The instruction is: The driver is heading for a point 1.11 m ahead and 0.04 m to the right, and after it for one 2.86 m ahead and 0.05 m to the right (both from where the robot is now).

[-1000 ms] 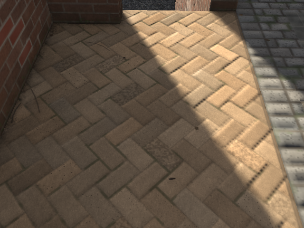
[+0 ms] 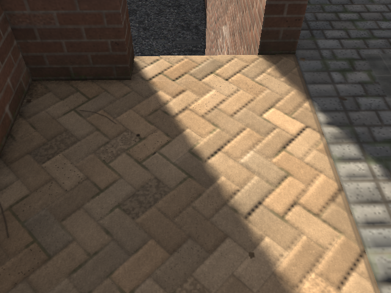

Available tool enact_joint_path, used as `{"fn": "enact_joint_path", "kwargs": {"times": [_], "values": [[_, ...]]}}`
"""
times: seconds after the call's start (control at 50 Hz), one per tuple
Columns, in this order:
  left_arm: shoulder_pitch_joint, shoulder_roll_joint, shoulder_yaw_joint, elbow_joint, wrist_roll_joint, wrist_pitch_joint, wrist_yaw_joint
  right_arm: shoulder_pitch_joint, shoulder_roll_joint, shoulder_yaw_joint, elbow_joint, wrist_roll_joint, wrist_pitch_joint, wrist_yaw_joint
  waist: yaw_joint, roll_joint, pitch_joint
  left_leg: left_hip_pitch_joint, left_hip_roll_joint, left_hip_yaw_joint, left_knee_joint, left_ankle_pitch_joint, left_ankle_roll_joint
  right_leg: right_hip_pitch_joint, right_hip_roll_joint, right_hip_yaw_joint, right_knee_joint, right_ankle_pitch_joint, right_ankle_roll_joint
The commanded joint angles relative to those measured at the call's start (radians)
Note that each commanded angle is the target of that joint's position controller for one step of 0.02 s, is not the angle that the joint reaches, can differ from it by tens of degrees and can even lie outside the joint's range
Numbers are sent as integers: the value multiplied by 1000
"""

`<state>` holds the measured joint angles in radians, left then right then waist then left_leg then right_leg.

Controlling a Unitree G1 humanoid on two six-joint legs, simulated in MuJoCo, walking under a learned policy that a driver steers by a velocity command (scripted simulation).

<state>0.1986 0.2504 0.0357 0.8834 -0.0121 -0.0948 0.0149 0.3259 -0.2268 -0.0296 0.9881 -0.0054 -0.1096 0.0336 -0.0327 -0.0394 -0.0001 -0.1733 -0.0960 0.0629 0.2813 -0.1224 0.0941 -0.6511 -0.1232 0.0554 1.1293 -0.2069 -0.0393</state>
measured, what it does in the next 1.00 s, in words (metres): walks ahead: right foot, then left foot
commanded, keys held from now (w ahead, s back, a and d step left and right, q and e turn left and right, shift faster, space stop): w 1.00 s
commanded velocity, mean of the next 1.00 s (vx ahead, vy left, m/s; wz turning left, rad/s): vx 0.50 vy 0.00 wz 0.00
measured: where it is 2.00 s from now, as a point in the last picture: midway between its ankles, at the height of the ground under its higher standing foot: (207, 173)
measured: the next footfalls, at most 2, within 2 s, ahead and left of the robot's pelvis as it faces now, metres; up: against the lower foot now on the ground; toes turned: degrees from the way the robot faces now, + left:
right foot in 0.30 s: +0.33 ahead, -0.17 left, +0.00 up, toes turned -2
left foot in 0.86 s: +0.64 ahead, +0.07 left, +0.00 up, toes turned +3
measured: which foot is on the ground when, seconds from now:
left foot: down 0.00-0.32, up 0.34-0.84, down 0.86-1.00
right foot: up 0.00-0.28, down 0.30-0.88, up 0.90-1.00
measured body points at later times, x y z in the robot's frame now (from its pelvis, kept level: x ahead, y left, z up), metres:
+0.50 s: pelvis +0.27 -0.08 +0.00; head +0.29 -0.10 +0.45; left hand +0.33 +0.18 -0.12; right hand +0.36 -0.35 -0.14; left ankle +0.28 +0.08 -0.66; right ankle +0.29 -0.17 -0.74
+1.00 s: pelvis +0.54 -0.01 -0.01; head +0.57 +0.00 +0.44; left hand +0.59 +0.25 -0.15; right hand +0.65 -0.27 -0.13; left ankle +0.60 +0.07 -0.74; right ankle +0.46 -0.17 -0.65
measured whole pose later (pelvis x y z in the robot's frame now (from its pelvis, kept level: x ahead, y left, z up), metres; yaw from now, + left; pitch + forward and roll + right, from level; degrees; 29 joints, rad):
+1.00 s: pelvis +0.54 -0.01 -0.01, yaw +1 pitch +2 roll +0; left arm 0.29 0.26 0.05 0.95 -0.02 -0.10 0.00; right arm 0.18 -0.24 -0.05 0.90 0.00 -0.10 0.03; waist 0.00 -0.03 0.02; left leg -0.34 -0.03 0.06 0.45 -0.14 0.07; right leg -0.44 -0.06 0.03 1.18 -0.34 -0.05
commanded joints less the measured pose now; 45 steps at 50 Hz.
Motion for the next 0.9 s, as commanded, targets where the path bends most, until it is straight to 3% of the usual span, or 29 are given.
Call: {"fn": "enact_joint_path", "kwargs": {"times": [0.02,0.1,0.2,0.24,0.26,0.28,0.3,0.32,0.34,0.36,0.38,0.4,0.42,0.46,0.5,0.56,0.64,0.74,0.8,0.82,0.84,0.86,0.88,0.9], "values": [[33,42,11,-42,12,5,6,-42,-135,-22,-57,2,-17,-19,47,73,54,-101,285,-216,-201,60,172,-23,-43,4,-149,156,27],[-126,29,6,-83,3,-5,-5,37,-162,-27,-40,18,-4,-33,-12,77,54,-20,267,-164,-182,76,126,12,2,-34,-427,304,36],[-250,43,3,-133,-11,-15,-34,111,-170,-32,-5,26,16,-34,-50,94,80,139,327,-183,-109,50,111,8,31,-43,-575,219,16],[-228,65,10,-139,-11,-24,-45,102,-182,-37,-4,27,27,-37,-23,108,67,183,351,-196,-54,98,96,64,47,-51,-617,140,-12],[-174,83,19,-128,-10,-28,-46,83,-189,-39,-7,26,33,-37,14,118,40,184,345,-187,7,208,83,151,71,-72,-638,113,-29],[-49,117,40,-90,-8,-30,-43,65,-178,-34,-14,22,38,-37,78,110,-31,165,299,-148,153,370,60,316,103,-97,-662,104,-53],[155,188,68,-38,-2,-32,-35,52,-139,-18,-35,8,37,-37,156,58,-173,25,238,-91,420,349,25,607,17,-1,-635,130,-109],[293,304,97,-12,14,-23,-33,147,-27,17,-55,4,16,-28,147,-187,-319,-399,73,-8,829,-16,-57,1016,-233,422,-688,28,-262],[312,228,76,-6,12,-22,-37,151,-58,14,-40,20,-11,-23,151,-219,-381,-550,50,-158,997,-424,-48,1059,-290,683,-825,-58,-301],[220,165,54,-21,7,-24,-38,63,-156,-13,-64,46,-25,-20,131,-146,-231,-633,114,-180,1060,-367,-25,935,-257,549,-834,-66,-245],[121,127,41,-46,5,-22,-38,-2,-164,-16,-81,48,-27,-23,100,-77,-147,-613,171,-151,1031,-268,-19,789,-216,401,-853,3,-211],[54,96,30,-56,7,-20,-44,-36,-149,-19,-86,34,-20,-29,72,-21,-80,-575,204,-135,966,-196,-25,657,-170,302,-893,70,-194],[23,73,23,-57,13,-23,-48,-29,-135,-25,-85,24,-6,-34,40,-32,-48,-513,233,-137,905,-147,-29,569,-131,226,-930,114,-174],[39,72,24,-35,16,-27,-52,5,-89,-22,-74,20,20,-37,13,-42,-28,-449,237,-121,862,-101,-44,489,-96,149,-973,198,-180],[79,101,32,-10,18,-30,-45,-29,-89,-26,-90,16,30,-40,8,-25,-4,-495,241,-116,799,-37,-59,489,-92,101,-992,290,-191],[130,113,34,14,15,-21,-27,-147,-83,-28,-132,9,29,-39,32,-15,22,-568,240,-112,627,96,-75,530,-87,58,-1004,332,-182],[186,129,36,39,5,-13,-14,-291,-64,-21,-170,15,21,-26,75,-19,53,-525,206,-78,401,235,-74,554,-68,9,-1024,265,-157],[254,138,43,86,-4,6,-6,-413,-71,-16,-220,26,10,-1,103,-21,98,-554,187,-77,276,173,-47,705,-128,17,-974,262,-150],[230,156,52,89,-6,19,0,-377,-99,-25,-224,26,0,12,62,-40,65,-445,154,-52,236,66,-11,753,-148,14,-888,421,-127],[208,164,54,84,-5,23,0,-308,-123,-38,-207,25,-3,11,20,-54,19,-326,120,-22,227,46,5,745,-133,-2,-809,586,-115],[191,150,48,79,-1,29,-1,-156,-161,-62,-158,24,-2,5,-54,-44,-67,-123,85,5,214,56,30,702,-82,-39,-636,705,-91],[190,122,34,58,11,29,-1,35,-229,-85,-112,15,-1,-4,-120,23,-207,193,207,-133,246,80,86,510,-25,-80,-356,540,-57],[321,-12,-6,53,16,7,-16,147,-322,-107,-85,6,6,-6,-74,278,-363,593,462,-600,177,-72,255,83,157,-89,50,-32,19],[292,38,4,69,-5,-21,-21,150,-240,-82,-85,11,7,-5,-94,266,-406,603,491,-811,30,-178,260,-45,171,68,193,-359,3]]}}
